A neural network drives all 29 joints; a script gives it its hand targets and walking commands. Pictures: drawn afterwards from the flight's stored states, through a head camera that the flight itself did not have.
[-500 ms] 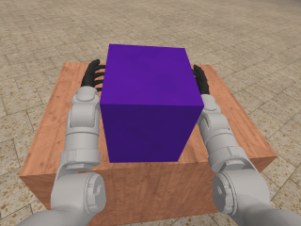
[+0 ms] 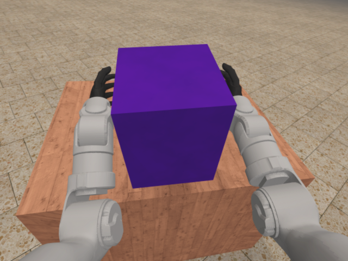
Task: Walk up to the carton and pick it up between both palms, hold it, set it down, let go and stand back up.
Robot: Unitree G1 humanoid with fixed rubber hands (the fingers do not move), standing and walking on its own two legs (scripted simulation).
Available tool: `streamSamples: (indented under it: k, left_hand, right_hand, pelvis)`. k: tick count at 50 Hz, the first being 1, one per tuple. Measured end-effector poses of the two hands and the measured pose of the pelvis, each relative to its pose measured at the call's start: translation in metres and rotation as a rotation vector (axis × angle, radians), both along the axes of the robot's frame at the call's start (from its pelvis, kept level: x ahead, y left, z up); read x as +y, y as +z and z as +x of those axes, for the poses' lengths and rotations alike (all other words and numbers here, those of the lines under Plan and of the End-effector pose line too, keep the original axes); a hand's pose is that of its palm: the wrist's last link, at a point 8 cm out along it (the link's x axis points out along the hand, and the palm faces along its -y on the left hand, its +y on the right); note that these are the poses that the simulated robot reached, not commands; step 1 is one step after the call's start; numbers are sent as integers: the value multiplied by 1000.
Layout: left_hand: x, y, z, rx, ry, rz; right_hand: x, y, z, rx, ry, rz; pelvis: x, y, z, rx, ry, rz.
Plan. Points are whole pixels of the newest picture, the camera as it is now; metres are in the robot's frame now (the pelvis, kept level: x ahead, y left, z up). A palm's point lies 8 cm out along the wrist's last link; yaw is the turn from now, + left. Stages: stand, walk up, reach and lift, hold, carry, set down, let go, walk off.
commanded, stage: reach and lift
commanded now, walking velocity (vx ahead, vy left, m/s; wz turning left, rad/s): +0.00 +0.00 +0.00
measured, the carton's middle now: (168, 118) +0.37 +0.00 +0.17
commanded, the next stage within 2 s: hold in 0.82 s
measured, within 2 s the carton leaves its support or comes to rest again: neither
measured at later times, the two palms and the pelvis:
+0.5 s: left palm (101, 92) +0.39 +0.15 +0.22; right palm (235, 87) +0.39 -0.14 +0.24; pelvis +0.01 +0.00 +0.00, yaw +0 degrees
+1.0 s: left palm (100, 86) +0.38 +0.15 +0.24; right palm (239, 79) +0.38 -0.14 +0.27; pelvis +0.01 +0.00 +0.00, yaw +0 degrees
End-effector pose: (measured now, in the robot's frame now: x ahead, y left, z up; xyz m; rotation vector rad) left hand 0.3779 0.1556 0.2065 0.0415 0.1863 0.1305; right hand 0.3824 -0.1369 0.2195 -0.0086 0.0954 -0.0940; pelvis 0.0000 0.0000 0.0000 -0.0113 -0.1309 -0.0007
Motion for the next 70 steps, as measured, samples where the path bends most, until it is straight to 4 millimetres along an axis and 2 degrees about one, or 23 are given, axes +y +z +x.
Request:
streamSamples:
  k: [27, 40, 60, 70]
  left_hand:
    - [-4, 18, 8, -2, -6, -23]
    - [-5, 26, 6, -4, -2, -35]
    - [-3, 46, -8, -19, 11, -60]
    - [-3, 53, -7, -7, 7, -61]
  right_hand:
    - [-3, 24, 7, 5, -12, 15]
    - [-5, 34, 5, 5, -10, 25]
    - [-2, 60, -5, -2, 5, 23]
    - [-2, 68, -5, 11, 2, 25]
  pelvis:
    - [0, 0, 7, 30, 0, -2]
    - [0, 0, 8, 39, -3, -4]
    - [-2, 0, 6, 41, -4, -5]
    - [-2, 0, 5, 55, -5, -5]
